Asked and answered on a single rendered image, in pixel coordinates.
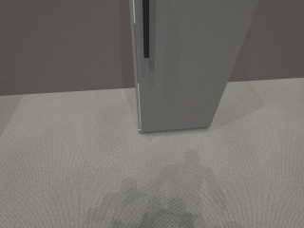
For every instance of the fridge door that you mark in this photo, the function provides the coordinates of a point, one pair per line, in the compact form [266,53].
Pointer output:
[193,47]

